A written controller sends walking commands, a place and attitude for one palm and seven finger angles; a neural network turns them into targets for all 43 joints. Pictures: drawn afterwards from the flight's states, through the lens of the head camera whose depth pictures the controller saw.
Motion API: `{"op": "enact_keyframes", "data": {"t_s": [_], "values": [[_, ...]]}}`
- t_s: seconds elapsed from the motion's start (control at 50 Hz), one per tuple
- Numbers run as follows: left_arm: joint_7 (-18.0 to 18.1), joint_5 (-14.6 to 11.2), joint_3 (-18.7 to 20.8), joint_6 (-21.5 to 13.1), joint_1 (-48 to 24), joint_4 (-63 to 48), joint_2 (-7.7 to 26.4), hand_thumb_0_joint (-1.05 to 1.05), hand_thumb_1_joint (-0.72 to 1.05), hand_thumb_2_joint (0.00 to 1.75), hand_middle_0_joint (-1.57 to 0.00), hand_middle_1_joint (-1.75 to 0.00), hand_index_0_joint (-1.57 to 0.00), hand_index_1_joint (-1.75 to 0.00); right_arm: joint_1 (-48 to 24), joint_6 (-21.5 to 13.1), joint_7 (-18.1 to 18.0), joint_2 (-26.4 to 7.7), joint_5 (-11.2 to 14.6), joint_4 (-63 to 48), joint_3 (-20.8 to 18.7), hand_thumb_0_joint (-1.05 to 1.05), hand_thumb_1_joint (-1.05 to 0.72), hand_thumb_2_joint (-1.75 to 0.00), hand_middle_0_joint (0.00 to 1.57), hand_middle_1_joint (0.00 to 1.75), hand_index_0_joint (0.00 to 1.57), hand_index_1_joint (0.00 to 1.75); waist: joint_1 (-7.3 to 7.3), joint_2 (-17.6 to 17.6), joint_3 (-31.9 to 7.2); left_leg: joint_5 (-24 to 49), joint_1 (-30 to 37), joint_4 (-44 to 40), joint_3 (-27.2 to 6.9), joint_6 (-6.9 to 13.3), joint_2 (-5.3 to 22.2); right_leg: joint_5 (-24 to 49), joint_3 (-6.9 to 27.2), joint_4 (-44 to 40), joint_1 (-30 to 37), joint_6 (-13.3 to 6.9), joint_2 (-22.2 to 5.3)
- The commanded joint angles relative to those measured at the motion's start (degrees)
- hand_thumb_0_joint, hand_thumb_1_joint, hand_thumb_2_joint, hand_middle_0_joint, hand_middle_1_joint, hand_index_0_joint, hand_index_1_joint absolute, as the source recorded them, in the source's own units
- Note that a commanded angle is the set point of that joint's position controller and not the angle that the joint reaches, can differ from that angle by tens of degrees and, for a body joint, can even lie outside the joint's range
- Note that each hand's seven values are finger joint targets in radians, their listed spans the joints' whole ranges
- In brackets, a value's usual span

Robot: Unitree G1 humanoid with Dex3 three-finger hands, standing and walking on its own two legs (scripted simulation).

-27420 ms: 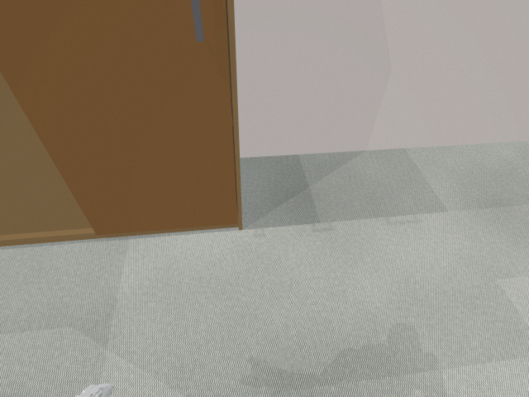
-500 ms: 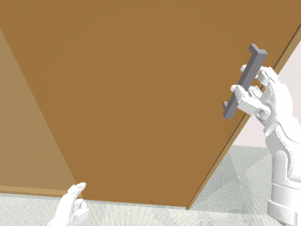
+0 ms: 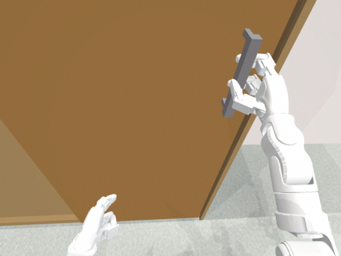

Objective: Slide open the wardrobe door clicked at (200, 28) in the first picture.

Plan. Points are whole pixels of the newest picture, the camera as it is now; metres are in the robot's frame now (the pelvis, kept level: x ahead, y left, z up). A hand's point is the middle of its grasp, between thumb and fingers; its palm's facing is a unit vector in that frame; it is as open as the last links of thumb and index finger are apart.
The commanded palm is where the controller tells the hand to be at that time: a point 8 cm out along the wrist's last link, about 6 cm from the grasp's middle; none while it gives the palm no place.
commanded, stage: step sideways, sliding the door along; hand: right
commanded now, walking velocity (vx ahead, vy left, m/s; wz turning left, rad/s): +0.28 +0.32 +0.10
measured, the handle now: (236, 77) +0.43 -0.14 +0.23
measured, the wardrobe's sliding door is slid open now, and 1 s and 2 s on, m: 0.01 0.07 0.40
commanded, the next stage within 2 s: none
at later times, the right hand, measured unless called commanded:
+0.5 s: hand (221, 93) +0.39 -0.10 +0.22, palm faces +0.22 +0.97 -0.01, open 7.1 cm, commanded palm +0.36 -0.11 +0.22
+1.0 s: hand (198, 90) +0.40 -0.05 +0.22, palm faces +0.40 +0.92 +0.00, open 7.0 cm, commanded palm +0.36 -0.02 +0.20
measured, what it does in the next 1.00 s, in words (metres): steps to the left: left foot, then right foot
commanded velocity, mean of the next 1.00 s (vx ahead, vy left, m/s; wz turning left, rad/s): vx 0.11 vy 0.30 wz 0.03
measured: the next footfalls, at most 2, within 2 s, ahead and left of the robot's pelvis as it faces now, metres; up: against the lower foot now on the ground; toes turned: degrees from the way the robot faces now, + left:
left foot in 0.26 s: +0.09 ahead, +0.15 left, +0.00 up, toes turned +6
right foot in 0.56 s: +0.02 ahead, -0.03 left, +0.00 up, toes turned -8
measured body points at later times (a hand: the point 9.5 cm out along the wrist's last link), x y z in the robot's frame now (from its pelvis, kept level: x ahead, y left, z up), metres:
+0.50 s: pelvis -0.02 +0.07 -0.01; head +0.03 +0.07 +0.44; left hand +0.12 +0.34 -0.12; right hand +0.37 -0.15 +0.22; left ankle +0.05 +0.14 -0.74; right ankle -0.02 -0.03 -0.71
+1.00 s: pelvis +0.05 +0.19 -0.02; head +0.12 +0.17 +0.42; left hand +0.30 +0.33 -0.11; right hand +0.37 -0.10 +0.22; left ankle +0.14 +0.33 -0.74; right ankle -0.01 -0.02 -0.74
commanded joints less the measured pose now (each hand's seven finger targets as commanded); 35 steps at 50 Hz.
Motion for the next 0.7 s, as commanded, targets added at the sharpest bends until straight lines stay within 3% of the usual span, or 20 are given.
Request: {"op": "enact_keyframes", "data": {"t_s": [0.0, 0.04, 0.1, 0.16, 0.2, 0.22, 0.24, 0.26, 0.28, 0.32, 0.38, 0.44, 0.48, 0.5, 0.52, 0.54, 0.56, 0.58, 0.64, 0.68], "values": [[0.59, 0.88, 4.95, -0.8, -1.55, -7.26, 7.91, 0.0, 0.9, 0.9, -0.2, -0.3, -0.2, -0.3, -28.46, -13.17, -2.93, -3.27, -0.4, -14.65, 0.9, 0.0, -0.9, -0.9, 0.45, 1.4, 0.45, 1.4, 6.95, -9.44, -17.45, -12.6, -25.85, 21.89, -0.78, 0.55, -4.14, 47.73, 15.07, -1.13, 32.21, -11.51, -17.01], [0.34, 0.16, 5.16, -0.04, -3.99, -8.07, 8.1, 0.0, 0.9, 0.9, -0.2, -0.3, -0.2, -0.3, -29.51, -14.68, -3.75, -6.29, -0.59, -15.66, -1.93, 0.0, -0.9, -0.9, 0.45, 1.4, 0.45, 1.4, 5.73, -8.6, -15.5, -13.27, -26.94, 24.13, -2.17, 1.41, -1.52, 39.04, 14.71, -1.93, 27.75, -13.12, -19.91], [0.72, -0.53, 5.09, 0.4, -4.37, -8.64, 8.24, 0.0, 0.9, 0.9, -0.2, -0.3, -0.2, -0.3, -29.9, -16.86, -4.48, -8.59, -0.83, -14.86, -3.49, 0.0, -0.9, -0.9, 0.45, 1.4, 0.45, 1.4, 5.79, -8.71, -13.29, -8.21, -20.48, 17.52, -0.74, 1.8, -0.44, 28.63, 10.67, -2.95, 19.12, -12.18, -19.3], [1.47, -1.01, 5.05, -0.15, -5.19, -8.86, 8.69, 0.0, 0.9, 0.9, -0.2, -0.3, -0.2, -0.3, -31.31, -18.59, -4.51, -11.94, -1.09, -13.34, -5.75, 0.0, -0.9, -0.9, 0.45, 1.4, 0.45, 1.4, 5.01, -8.56, -11.7, -1.49, -2.86, 8.05, 2.75, 1.91, -1.29, 10.53, 3.46, -2.47, 2.78, -8.69, -16.56], [2.05, -1.9, 4.97, -0.61, -6.21, -9.15, 8.06, 0.0, 0.9, 0.9, -0.2, -0.3, -0.2, -0.3, -28.94, -18.86, -4.73, -12.69, -1.23, -10.21, -6.93, 0.0, -0.9, -0.9, 0.45, 1.4, 0.45, 1.4, 2.85, -0.52, -11.84, 0.03, 11.34, -0.03, 1.43, 2.55, -0.74, -1.93, -2.42, 9.57, -9.88, -5.18, -11.31], [2.16, -2.27, 4.8, -0.68, -6.47, -9.21, 7.04, 0.0, 0.9, 0.9, -0.2, -0.3, -0.2, -0.3, -29.0, -18.48, -5.22, -14.26, -1.74, -9.74, -7.78, 0.0, -0.9, -0.9, 0.45, 1.4, 0.45, 1.4, 2.64, 14.02, -10.41, -9.5, 10.54, -10.02, -9.79, 5.01, 6.67, -14.55, -7.03, 22.34, -16.29, -2.69, -4.36], [2.62, -1.85, 4.86, -1.27, -7.7, -9.89, 6.75, 0.0, 0.9, 0.9, -0.2, -0.3, -0.2, -0.3, -28.68, -18.53, -5.78, -15.36, -2.48, -8.63, -8.94, 0.0, -0.9, -0.9, 0.45, 1.4, 0.45, 1.4, 1.66, 26.44, -7.52, -18.8, 4.42, -22.31, -28.66, 9.98, 15.72, -22.16, -2.45, 37.57, -21.44, -1.21, 2.25], [2.98, -1.15, 5.2, -1.83, -7.54, -8.35, 7.73, 0.0, 0.9, 0.9, -0.2, -0.3, -0.2, -0.3, -27.46, -18.44, -6.18, -13.35, -2.49, -5.96, -8.31, 0.0, -0.9, -0.9, 0.45, 1.4, 0.45, 1.4, 1.89, 20.31, -6.25, -19.28, 2.93, -23.08, -31.89, 13.3, 19.1, -19.49, 2.78, 43.35, -21.89, -1.17, 1.36], [2.81, -0.6, 4.87, -2.32, -6.47, -7.45, 6.96, 0.0, 0.9, 0.9, -0.2, -0.3, -0.2, -0.3, -30.96, -19.07, -5.99, -11.3, -2.66, -7.66, -5.77, 0.0, -0.9, -0.9, 0.45, 1.4, 0.45, 1.4, 3.06, 16.14, -7.03, -25.13, 0.11, -22.95, -27.62, 13.51, 18.01, -15.49, 3.13, 43.54, -19.66, -0.68, -1.01], [2.68, -0.84, 5.58, -2.58, -3.71, -4.94, 8.49, 0.0, 0.9, 0.9, -0.2, -0.3, -0.2, -0.3, -34.03, -21.82, -5.86, -13.31, -3.59, -11.17, -7.41, 0.0, -0.9, -0.9, 0.45, 1.4, 0.45, 1.4, 4.26, 10.51, -8.92, -13.62, 0.59, -18.59, -19.54, 13.28, 14.16, -8.69, 1.09, 43.57, -16.57, 0.34, -1.42], [2.75, -1.02, 5.16, -1.65, -2.45, -4.99, 7.43, 0.0, 0.9, 0.9, -0.2, -0.3, -0.2, -0.3, -32.18, -23.31, -6.15, -10.64, -3.68, -10.61, -6.05, 0.0, -0.9, -0.9, 0.45, 1.4, 0.45, 1.4, 3.68, 7.97, -13.98, 1.9, 4.95, -14.54, -9.72, 12.86, 12.37, -8.42, -2.58, 31.2, -11.37, -0.17, -1.47], [2.93, -0.83, 5.2, -2.15, -2.54, -5.9, 6.81, 0.0, 0.9, 0.9, -0.2, -0.3, -0.2, -0.3, -33.21, -24.4, -6.75, -8.9, -3.75, -12.05, -4.28, 0.0, -0.9, -0.9, 0.45, 1.4, 0.45, 1.4, 2.58, 9.49, -14.9, 5.55, 5.01, -13.83, -9.51, 13.49, 11.79, -9.48, -6.01, 18.05, -5.71, -0.59, -0.49], [2.91, -1.1, 5.17, -3.17, -0.18, -5.43, 6.83, 0.0, 0.9, 0.9, -0.2, -0.3, -0.2, -0.3, -33.66, -24.84, -6.66, -6.39, -3.54, -12.6, -1.09, 0.0, -0.9, -0.9, 0.45, 1.4, 0.45, 1.4, 4.56, 6.77, -16.75, 8.37, 1.73, -6.77, -5.6, 12.06, 9.54, -2.78, -6.63, 2.18, 4.16, -1.02, -1.99], [2.92, -1.15, 5.67, -3.72, 1.3, -5.3, 7.9, 0.0, 0.9, 0.9, -0.2, -0.3, -0.2, -0.3, -35.87, -25.56, -6.42, -4.95, -3.39, -13.62, 0.98, 0.0, -0.9, -0.9, 0.45, 1.4, 0.45, 1.4, 6.91, 0.7, -17.09, 6.44, -9.85, 3.14, -1.55, 9.2, 6.77, 2.31, -1.84, -5.44, 17.43, -2.11, -6.51], [2.52, -0.8, 6.93, -4.36, 0.7, -6.11, 10.94, 0.0, 0.9, 0.9, -0.2, -0.3, -0.2, -0.3, -36.77, -26.43, -6.05, -3.44, -2.9, -14.31, 2.15, 0.0, -0.9, -0.9, 0.45, 1.4, 0.45, 1.4, 6.91, -17.76, -16.5, -5.51, -30.64, 18.38, 3.04, 4.67, -0.69, 6.74, 22.96, -10.28, 31.45, -8.02, -23.88], [1.89, -0.73, 6.26, -4.67, 0.13, -5.8, 8.4, 0.0, 0.9, 0.9, -0.2, -0.3, -0.2, -0.3, -38.28, -27.06, -5.76, -2.59, -2.59, -13.69, 3.49, 0.0, -0.9, -0.9, 0.45, 1.4, 0.45, 1.4, 6.34, -16.53, -14.9, -10.34, -36.72, 32.39, -3.52, 3.98, -2.29, 19.95, 35.8, -10.41, 33.09, -13.41, -33.91], [1.23, -1.04, 6.52, -4.05, -2.64, -6.32, 8.45, 0.0, 0.9, 0.9, -0.2, -0.3, -0.2, -0.3, -37.03, -27.04, -5.25, -3.57, -1.92, -11.41, 2.11, 0.0, -0.9, -0.9, 0.45, 1.4, 0.45, 1.4, 4.99, -12.78, -12.54, -9.73, -37.84, 40.17, -7.63, 4.18, -1.03, 29.88, 31.9, -9.03, 32.1, -15.37, -35.05], [0.65, -0.94, 6.07, -4.29, -2.69, -5.49, 6.88, 0.0, 0.9, 0.9, -0.2, -0.3, -0.2, -0.3, -41.49, -27.85, -4.73, -6.47, -2.22, -18.64, 0.82, 0.0, -0.9, -0.9, 0.45, 1.4, 0.45, 1.4, 5.39, -7.38, -12.96, -8.58, -39.84, 43.01, -7.84, 3.74, 0.17, 36.72, 26.11, -5.45, 32.49, -13.87, -32.22], [-0.84, -1.21, 7.8, -2.92, -1.55, -4.48, 9.21, 0.0, 0.9, 0.9, -0.2, -0.3, -0.2, -0.3, -37.71, -26.71, -3.39, -2.46, -3.68, -16.77, 3.55, 0.0, -0.9, -0.9, 0.45, 1.4, 0.45, 1.4, 5.78, -3.79, -7.95, -2.43, -39.25, 40.14, -4.33, 1.61, 1.45, 36.57, 8.2, -3.32, 24.49, -8.32, -25.05], [-1.29, -1.52, 8.12, -2.89, -0.48, -5.31, 8.93, 0.0, 0.9, 0.9, -0.2, -0.3, -0.2, -0.3, -35.93, -25.4, -2.12, 1.46, -3.73, -17.53, 7.45, 0.0, -0.9, -0.9, 0.45, 1.4, 0.45, 1.4, 6.15, -6.38, -8.1, 1.67, -33.65, 33.08, 1.12, 0.38, 0.51, 37.38, -0.02, -4.08, 21.95, -5.43, -20.05]]}}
